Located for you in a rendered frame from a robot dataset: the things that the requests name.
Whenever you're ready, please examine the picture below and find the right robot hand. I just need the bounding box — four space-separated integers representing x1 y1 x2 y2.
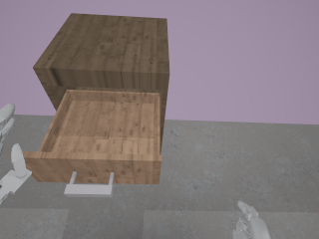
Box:
232 201 271 239

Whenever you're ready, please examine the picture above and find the handle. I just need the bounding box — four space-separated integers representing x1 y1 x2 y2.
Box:
64 171 115 198

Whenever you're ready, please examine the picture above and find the left robot hand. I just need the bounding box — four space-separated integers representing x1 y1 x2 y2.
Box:
0 103 32 206

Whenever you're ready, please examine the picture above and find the drawer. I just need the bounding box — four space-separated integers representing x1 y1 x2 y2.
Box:
10 90 162 184

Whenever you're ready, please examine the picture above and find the cabinet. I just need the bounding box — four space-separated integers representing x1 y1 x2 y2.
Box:
33 13 170 154

